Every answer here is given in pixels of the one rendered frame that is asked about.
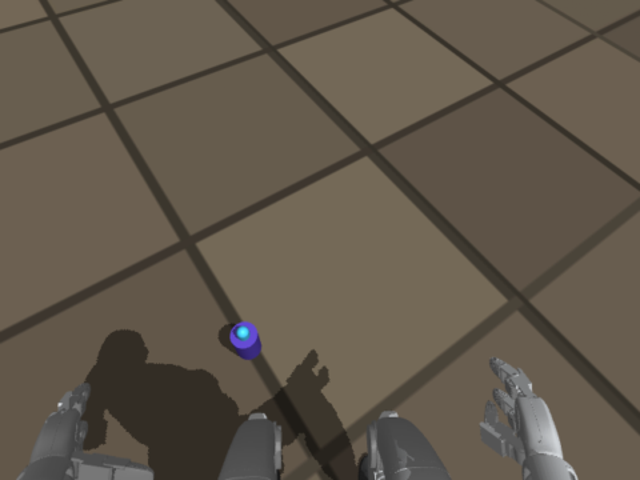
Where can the left robot hand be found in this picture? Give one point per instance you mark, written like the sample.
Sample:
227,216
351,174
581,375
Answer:
63,434

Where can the right robot hand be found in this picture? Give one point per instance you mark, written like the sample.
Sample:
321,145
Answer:
528,416

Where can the bottle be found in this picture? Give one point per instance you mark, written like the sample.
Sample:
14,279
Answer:
246,341

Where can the left robot arm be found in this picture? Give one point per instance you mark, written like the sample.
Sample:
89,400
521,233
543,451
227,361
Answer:
49,468

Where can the right robot arm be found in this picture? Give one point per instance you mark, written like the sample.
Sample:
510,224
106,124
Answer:
547,467

